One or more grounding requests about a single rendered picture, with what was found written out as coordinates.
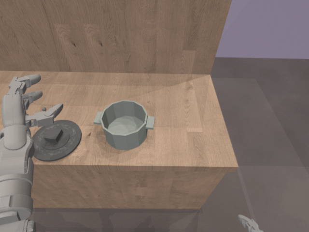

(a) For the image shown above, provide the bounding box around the robot left forearm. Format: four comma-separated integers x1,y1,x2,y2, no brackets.
0,125,35,225

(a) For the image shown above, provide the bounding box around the lid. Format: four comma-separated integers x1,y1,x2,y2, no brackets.
32,120,82,161

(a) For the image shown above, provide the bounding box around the robot right hand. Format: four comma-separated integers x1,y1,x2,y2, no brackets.
238,215,263,232

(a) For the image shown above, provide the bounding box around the robot left hand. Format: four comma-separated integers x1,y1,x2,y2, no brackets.
1,74,63,128

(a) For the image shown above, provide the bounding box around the knob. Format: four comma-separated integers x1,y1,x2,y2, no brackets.
44,128,63,143

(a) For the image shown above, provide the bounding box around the pot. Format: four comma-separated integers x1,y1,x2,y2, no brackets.
94,100,155,150

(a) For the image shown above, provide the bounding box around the table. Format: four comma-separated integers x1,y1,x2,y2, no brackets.
0,0,238,209

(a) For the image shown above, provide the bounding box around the left robot upper arm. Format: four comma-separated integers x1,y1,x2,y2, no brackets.
0,219,36,232

